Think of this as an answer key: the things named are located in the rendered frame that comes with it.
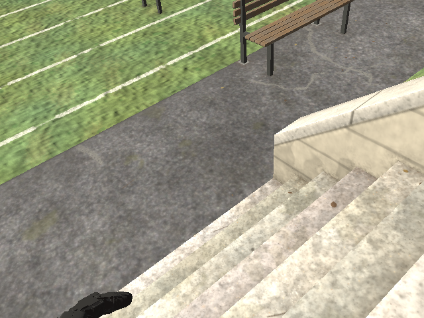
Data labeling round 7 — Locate stairs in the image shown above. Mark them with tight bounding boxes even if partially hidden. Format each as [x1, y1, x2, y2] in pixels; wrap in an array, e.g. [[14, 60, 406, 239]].
[[99, 161, 424, 318]]

